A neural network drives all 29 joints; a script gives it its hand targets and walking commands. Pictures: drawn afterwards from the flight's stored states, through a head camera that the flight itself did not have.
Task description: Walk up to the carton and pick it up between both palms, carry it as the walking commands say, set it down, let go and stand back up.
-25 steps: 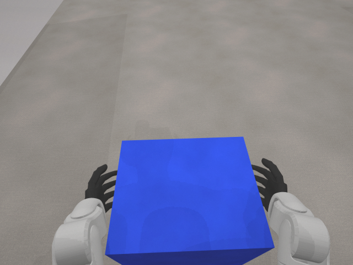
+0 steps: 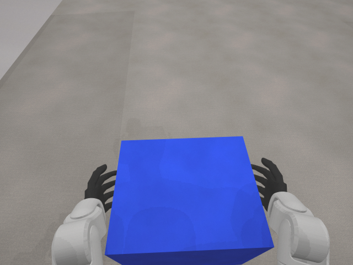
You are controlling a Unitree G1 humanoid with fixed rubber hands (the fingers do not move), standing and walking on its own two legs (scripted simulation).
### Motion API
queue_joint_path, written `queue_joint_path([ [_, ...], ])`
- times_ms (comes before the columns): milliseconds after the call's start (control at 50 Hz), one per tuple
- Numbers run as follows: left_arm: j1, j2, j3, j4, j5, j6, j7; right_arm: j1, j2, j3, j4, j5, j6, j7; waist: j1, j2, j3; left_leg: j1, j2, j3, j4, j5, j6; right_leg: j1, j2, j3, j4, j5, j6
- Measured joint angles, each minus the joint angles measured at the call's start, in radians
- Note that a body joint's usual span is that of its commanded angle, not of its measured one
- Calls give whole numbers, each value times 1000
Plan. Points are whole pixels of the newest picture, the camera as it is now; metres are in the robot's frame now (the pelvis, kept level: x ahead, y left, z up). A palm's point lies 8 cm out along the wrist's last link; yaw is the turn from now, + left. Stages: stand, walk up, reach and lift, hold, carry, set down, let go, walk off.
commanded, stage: carry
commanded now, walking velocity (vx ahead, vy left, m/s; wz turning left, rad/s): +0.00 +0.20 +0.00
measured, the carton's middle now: (184, 205) +0.26 +0.01 +0.00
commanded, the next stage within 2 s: none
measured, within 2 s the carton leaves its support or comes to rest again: neither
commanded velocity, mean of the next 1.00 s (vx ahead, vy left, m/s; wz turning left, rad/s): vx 0.00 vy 0.06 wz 0.00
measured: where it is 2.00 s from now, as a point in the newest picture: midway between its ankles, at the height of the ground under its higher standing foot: outside the picture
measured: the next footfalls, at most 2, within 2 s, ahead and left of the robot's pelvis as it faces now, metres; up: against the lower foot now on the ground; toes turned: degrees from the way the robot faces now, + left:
right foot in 0.12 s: -0.01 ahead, -0.11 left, +0.00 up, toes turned -6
left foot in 0.36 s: +0.04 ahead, +0.18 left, +0.00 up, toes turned +1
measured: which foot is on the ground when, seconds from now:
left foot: down 0.00-0.14, up 0.16-0.34, down 0.36-1.00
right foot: up 0.00-0.10, down 0.12-0.38, up 0.40-0.76, down 0.78-1.00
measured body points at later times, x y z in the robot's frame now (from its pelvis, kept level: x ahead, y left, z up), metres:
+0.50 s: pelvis -0.04 +0.10 +0.00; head -0.04 +0.12 +0.45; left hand +0.19 +0.29 +0.06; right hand +0.22 -0.06 +0.08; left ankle +0.00 +0.18 -0.73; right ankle -0.08 -0.07 -0.69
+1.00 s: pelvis -0.11 +0.12 +0.00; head -0.14 +0.11 +0.45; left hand +0.13 +0.30 +0.09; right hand +0.14 -0.05 +0.09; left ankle +0.00 +0.18 -0.73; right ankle -0.11 -0.01 -0.73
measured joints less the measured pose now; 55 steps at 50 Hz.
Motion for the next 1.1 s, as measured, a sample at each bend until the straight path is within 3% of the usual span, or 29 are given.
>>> queue_joint_path([
  [80, -1, 0, 0, -1, 0, 0, 0, 0, 0, 0, 0, 0, -1, 0, 1, 19, -17, -36, -17, 30, -26, 35, 17, 28, 20, 0, -175, 6, 0],
  [120, -1, 0, 0, -2, 0, 0, 0, 0, -1, 0, -1, 0, -1, 0, 1, 31, -18, -51, -29, 41, -19, 43, 18, 90, 20, -4, -370, 107, -6],
  [140, -1, -1, -1, 0, 0, 0, 0, 1, -2, 0, -1, 0, -1, 0, 0, 44, -13, -55, -30, 40, -7, 39, 1, 95, 20, -5, -394, 200, -25],
  [200, 13, -1, -4, 3, 0, -1, -1, 12, 0, 1, -1, 0, 3, 0, 1, 53, -13, -115, -29, 7, 240, -154, -53, 104, 2, -7, -395, 220, -50],
  [260, 13, -1, -5, 3, 0, 0, -1, 11, -1, 1, -2, 0, 4, -1, 0, 54, -28, -138, -8, -51, 399, -179, -65, 110, -19, -9, -411, 223, -48],
  [300, 9, -2, -5, 2, 0, 0, -1, 9, -3, 1, -5, 0, 5, -1, -1, 53, -36, -106, 19, -66, 341, -178, -66, 110, -33, -10, -414, 228, -36],
  [360, 8, -2, -5, 3, 0, 0, -1, 7, -4, 1, -5, 0, 5, -1, -2, 48, -48, -14, 48, -68, 122, -162, -66, 109, -52, -11, -409, 228, -6],
  [380, 6, -1, -5, 4, 0, 0, -1, 7, -4, 1, -4, 0, 5, -1, -1, 43, -46, 6, 45, -63, 74, -87, -71, 110, -61, -10, -398, 223, -3],
  [460, 9, -1, -2, 6, 0, -1, -1, 7, 0, 0, -1, 0, 5, -2, -1, 17, -27, 8, 22, -60, 63, -55, -48, 70, -54, -6, -228, 35, -3],
  [520, 9, 0, -2, 6, 0, 0, -1, 7, 1, 1, -1, 0, 5, -2, -1, 8, -22, 9, 21, -59, 21, -26, -34, 38, -24, -6, -116, 23, -3],
  [620, 2, 0, -2, 1, 0, 1, 2, 2, 0, -1, -1, 0, 2, -1, -1, -12, -19, 6, 15, -34, -42, 26, -18, 37, 5, -5, -100, 23, -3],
  [680, -8, 0, -2, -2, 0, 7, 4, 1, 0, -3, -1, 0, -4, 2, 0, -12, -27, -7, 14, -18, -73, 57, -10, 37, 20, -4, -145, 22, -3],
  [740, -12, 0, -2, -3, 0, 9, 5, 2, 0, -3, -1, 0, -6, 2, 1, -3, -32, -25, 14, -7, -88, 83, -7, 67, 33, -3, -295, 36, -3],
  [800, -12, 0, -2, -2, 0, 9, 5, 2, 0, -4, -1, 0, -6, 3, 0, 4, -27, -33, 6, 0, -82, 96, -8, 116, 35, -3, -448, 163, -8],
  [860, -3, 0, -5, -2, 0, 9, 5, 6, 0, -3, -1, 0, -2, 3, -1, 27, -37, -26, 5, -1, -88, 110, -20, 117, 35, -4, -455, 264, -33],
  [1100, 4, 0, -6, 56, 0, 9, 0, 7, -11, -4, 22, 0, 34, -10, -1, 59, -125, -12, 5, -8, -122, 128, -26, 117, 35, -12, -453, 264, -38],
])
